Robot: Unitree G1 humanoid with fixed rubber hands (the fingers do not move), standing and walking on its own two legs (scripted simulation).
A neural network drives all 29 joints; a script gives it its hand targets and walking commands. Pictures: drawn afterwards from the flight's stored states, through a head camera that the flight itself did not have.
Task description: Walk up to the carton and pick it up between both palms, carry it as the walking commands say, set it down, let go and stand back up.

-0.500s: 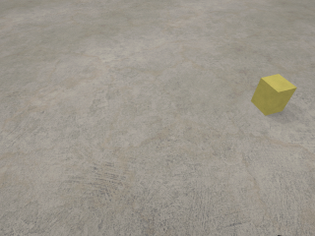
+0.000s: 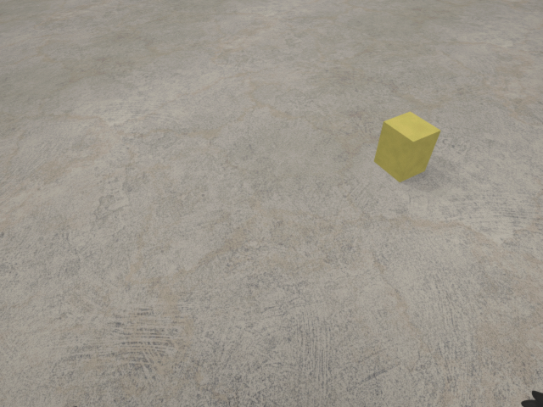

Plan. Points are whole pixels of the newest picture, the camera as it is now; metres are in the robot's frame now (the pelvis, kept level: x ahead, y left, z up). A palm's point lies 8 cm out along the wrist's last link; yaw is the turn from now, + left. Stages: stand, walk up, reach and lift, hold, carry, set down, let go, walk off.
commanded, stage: walk up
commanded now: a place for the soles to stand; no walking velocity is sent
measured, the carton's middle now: (404, 147) +1.51 -0.70 -0.64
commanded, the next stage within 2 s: none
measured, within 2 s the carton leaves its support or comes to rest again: neither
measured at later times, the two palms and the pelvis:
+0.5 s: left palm (153, 306) +0.35 +0.25 -0.11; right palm out of the picture +0.21 -0.43 -0.06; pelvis +0.20 -0.06 -0.02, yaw -14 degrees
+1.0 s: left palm (254, 171) +0.68 +0.06 -0.06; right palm out of the picture +0.31 -0.50 -0.10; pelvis +0.41 -0.17 -0.01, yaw -25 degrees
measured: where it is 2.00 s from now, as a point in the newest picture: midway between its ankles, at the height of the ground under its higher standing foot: (358, 276)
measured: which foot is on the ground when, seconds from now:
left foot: down 0.00-0.10, up 0.12-0.44, down 0.46-0.86, up 0.88-1.00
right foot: up 0.00-0.08, down 0.10-0.46, up 0.48-0.82, down 0.84-1.00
